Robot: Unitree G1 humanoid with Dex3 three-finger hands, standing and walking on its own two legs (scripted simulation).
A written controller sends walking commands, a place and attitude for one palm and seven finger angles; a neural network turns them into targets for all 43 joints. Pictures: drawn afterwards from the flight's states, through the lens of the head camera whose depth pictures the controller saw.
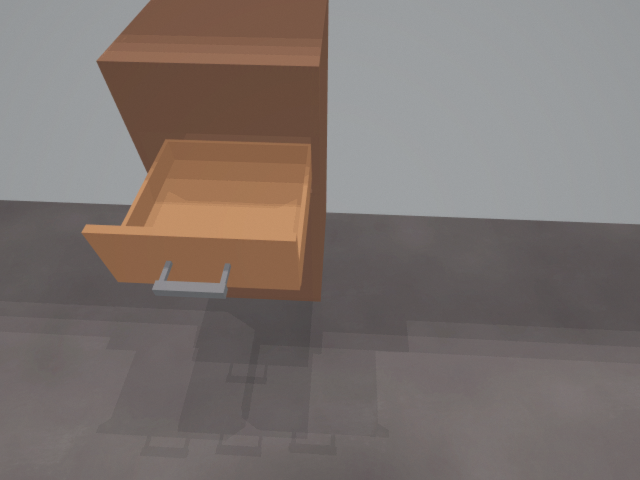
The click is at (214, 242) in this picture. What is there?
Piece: drawer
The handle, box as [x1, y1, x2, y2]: [152, 261, 230, 298]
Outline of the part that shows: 152,288 156,295 225,298 227,290 226,281 230,265 229,263 225,263 221,280 219,283 183,282 166,280 172,264 171,261 166,261 159,279 155,280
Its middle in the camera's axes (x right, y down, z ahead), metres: -0.24 +0.08 +0.73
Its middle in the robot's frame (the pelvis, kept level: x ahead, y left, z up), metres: +0.47 +0.27 -0.14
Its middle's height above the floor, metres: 0.64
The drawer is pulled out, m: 0.30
